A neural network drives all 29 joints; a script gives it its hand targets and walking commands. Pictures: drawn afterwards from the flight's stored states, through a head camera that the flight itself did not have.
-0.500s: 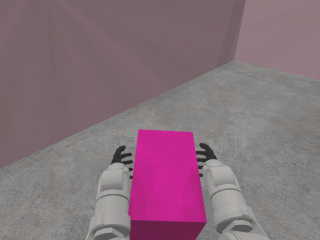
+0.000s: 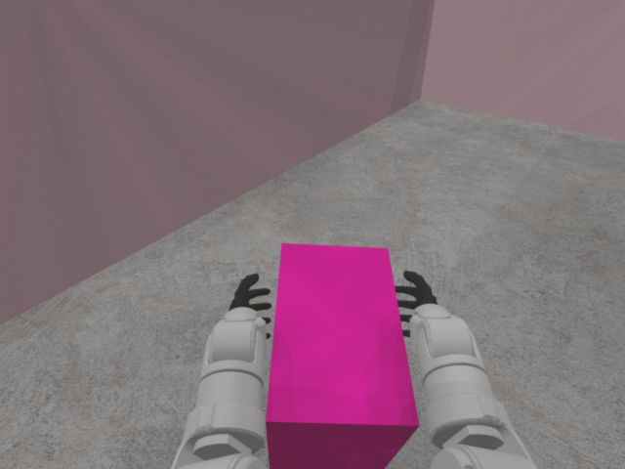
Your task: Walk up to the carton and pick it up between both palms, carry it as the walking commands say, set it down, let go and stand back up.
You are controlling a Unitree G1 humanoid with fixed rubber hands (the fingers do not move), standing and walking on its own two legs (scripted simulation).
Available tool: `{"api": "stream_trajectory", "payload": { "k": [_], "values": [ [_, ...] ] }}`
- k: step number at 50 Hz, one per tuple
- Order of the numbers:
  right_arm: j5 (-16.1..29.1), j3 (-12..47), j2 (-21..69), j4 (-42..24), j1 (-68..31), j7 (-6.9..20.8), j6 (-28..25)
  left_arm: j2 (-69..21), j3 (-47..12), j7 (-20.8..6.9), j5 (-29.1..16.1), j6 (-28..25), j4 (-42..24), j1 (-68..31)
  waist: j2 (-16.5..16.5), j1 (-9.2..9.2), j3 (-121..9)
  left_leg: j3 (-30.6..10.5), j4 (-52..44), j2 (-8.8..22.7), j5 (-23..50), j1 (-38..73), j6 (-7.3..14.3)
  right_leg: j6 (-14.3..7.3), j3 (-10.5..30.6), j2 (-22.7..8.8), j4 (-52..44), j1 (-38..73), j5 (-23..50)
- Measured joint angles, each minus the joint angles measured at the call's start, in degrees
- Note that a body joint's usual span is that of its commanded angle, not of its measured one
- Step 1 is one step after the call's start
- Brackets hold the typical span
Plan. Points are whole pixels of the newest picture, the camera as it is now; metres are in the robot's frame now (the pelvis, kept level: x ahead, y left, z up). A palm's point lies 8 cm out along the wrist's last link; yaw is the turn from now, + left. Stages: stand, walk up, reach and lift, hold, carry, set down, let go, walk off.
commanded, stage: reach and lift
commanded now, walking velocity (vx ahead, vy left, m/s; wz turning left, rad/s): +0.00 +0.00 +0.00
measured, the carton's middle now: (329, 359) +0.33 -0.01 -0.03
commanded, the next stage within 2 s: hold in 0.62 s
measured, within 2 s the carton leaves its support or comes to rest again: neither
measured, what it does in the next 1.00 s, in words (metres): stands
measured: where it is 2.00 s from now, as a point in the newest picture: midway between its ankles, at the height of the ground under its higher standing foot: outside the picture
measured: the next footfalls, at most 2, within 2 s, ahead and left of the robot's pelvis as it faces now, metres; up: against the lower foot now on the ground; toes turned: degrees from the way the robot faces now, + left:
left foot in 1.78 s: +0.11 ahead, +0.17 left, +0.00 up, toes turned +18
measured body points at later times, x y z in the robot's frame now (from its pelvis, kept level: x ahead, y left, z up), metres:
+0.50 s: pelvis +0.00 -0.01 +0.00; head -0.07 -0.01 +0.45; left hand +0.32 +0.12 +0.06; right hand +0.32 -0.14 +0.06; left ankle +0.05 +0.11 -0.74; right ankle +0.02 -0.13 -0.74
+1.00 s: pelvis -0.01 +0.00 +0.00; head -0.08 +0.00 +0.44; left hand +0.31 +0.13 +0.06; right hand +0.31 -0.13 +0.06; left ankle +0.05 +0.11 -0.74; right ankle +0.02 -0.13 -0.74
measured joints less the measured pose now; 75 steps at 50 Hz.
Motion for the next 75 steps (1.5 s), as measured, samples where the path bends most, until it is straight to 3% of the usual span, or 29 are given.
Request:
{"api": "stream_trajectory", "payload": {
  "k": [11,18,25,33,54,61,71,73,75],
  "values": [
    [1.3,4.1,1.0,-3.1,2.9,0.2,0.6,1.7,-2.5,-0.2,-2.4,0.7,-4.5,4.5,-1.0,0.34,-0.7,-0.8,-1.6,0.2,0.0,0.9,-0.3,-0.5,-0.8,-0.1,-1.9,1.2,0.0],
    [2.4,6.2,-0.2,-6.4,5.8,0.2,2.2,2.4,-5.8,-1.3,-3.9,1.5,-5.0,6.1,1.2,0.06,-0.4,-1.2,-2.4,0.1,0.3,2.4,-0.2,-0.4,-1.3,-0.3,-3.2,3.0,0.5],
    [2.2,6.8,-0.3,-6.1,6.1,0.2,3.2,2.4,-4.8,-2.0,-3.8,2.0,-4.4,6.1,1.1,-0.45,0.4,-1.5,-2.6,0.2,0.9,3.2,-0.5,-0.6,-1.6,-0.2,-2.5,3.4,0.6],
    [1.4,5.3,0.6,-3.7,3.8,0.1,2.3,2.3,-2.9,-2.6,-2.6,1.3,-4.3,5.8,-0.5,0.47,0.8,-1.4,-0.8,0.6,0.8,2.3,-1.0,-1.0,-1.7,0.5,-0.5,2.4,0.5],
    [0.2,1.9,1.4,-2.3,1.8,-1.8,0.7,1.2,-1.8,-1.6,-1.5,0.4,-2.3,3.1,-0.3,0.19,1.1,0.3,1.6,-0.2,-0.4,0.4,0.2,0.3,-1.1,-0.6,1.6,0.5,-0.6],
    [2.0,4.9,0.2,-5.2,4.9,0.6,1.6,1.9,-4.3,-1.1,-2.5,1.3,-4.0,4.9,-0.1,0.14,0.6,0.3,-0.1,0.0,-0.5,1.6,0.4,0.3,-1.0,-0.7,-0.8,1.9,-0.2],
    [4.4,9.6,-1.2,-8.8,8.7,1.3,3.7,3.7,-8.6,-2.2,-5.5,3.1,-8.1,9.8,0.1,0.26,-0.1,-0.6,-2.4,0.3,0.3,3.6,0.0,-0.2,-1.8,-0.6,-3.7,4.3,0.8],
    [4.7,9.5,-1.3,-8.7,8.7,0.8,4.4,3.7,-8.8,-2.1,-5.8,3.7,-7.9,9.7,0.3,0.00,-2.6,-0.7,-0.1,0.4,-1.7,-0.1,-0.1,-0.7,-3.7,-1.2,-1.3,0.8,-2.8],
    [4.8,9.7,-1.3,-9.8,8.6,-0.2,5.1,3.6,-9.4,-1.7,-5.8,4.2,-8.4,9.2,0.5,-0.52,-4.4,-1.0,3.6,0.5,-8.3,-4.8,-0.1,-1.1,-5.5,-1.6,0.2,-2.8,-6.9]
  ]
}}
